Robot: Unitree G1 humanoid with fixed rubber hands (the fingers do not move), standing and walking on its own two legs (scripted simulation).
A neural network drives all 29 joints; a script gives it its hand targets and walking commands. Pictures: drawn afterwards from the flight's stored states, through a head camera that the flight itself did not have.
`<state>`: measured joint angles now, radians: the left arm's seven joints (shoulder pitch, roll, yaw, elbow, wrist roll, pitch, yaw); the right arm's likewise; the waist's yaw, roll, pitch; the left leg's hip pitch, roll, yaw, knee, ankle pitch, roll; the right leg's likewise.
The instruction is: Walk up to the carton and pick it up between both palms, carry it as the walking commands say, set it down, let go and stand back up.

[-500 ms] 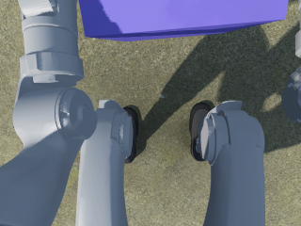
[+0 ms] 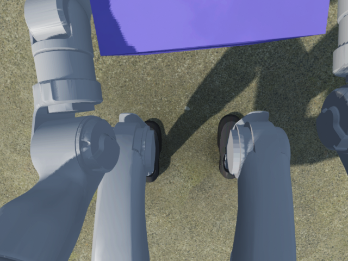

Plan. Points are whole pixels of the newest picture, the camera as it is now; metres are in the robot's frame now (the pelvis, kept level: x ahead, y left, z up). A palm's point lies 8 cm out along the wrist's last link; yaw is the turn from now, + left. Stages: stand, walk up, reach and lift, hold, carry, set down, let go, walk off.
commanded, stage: reach and lift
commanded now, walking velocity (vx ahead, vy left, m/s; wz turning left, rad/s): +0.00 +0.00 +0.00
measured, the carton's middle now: out of the picture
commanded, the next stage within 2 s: none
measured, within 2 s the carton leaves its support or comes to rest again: neither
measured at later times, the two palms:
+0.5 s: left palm out of the picture +0.55 +0.16 -0.05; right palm out of the picture +0.57 -0.19 -0.06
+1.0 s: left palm out of the picture +0.53 +0.16 +0.03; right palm out of the picture +0.55 -0.19 +0.02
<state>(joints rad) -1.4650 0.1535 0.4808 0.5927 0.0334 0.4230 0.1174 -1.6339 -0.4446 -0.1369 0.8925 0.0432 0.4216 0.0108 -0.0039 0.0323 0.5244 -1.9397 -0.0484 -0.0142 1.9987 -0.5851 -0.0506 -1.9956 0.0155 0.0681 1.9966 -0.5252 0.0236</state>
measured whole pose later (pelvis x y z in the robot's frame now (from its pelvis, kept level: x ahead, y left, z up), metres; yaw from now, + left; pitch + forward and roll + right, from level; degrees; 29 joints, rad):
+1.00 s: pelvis -0.03 +0.00 +0.09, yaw -1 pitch +24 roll +2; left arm -1.36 0.09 0.52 0.43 0.08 0.51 0.09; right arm -1.51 -0.36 -0.25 0.73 -0.03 0.51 0.04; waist 0.01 0.02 0.52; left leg -1.62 -0.04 -0.02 1.66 -0.45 -0.04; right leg -1.67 0.01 0.07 1.66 -0.40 0.02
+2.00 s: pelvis -0.02 +0.00 +0.20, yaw -2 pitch +13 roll +1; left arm -1.09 0.04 0.48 0.40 0.08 0.49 0.07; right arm -1.22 -0.26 -0.25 0.66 -0.08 0.50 0.04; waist 0.04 0.02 0.53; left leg -1.12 -0.03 -0.03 1.26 -0.37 -0.04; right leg -1.16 0.02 0.06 1.25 -0.32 0.02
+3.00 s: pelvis +0.10 +0.00 +0.33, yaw -4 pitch +14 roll +0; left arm -0.33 -0.14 0.39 0.28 0.22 0.41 -0.10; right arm -0.38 0.04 -0.28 0.40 -0.25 0.44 0.11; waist 0.06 0.02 -0.06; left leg -0.54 0.00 -0.05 0.52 -0.23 -0.03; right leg -0.58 0.02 0.07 0.52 -0.18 0.01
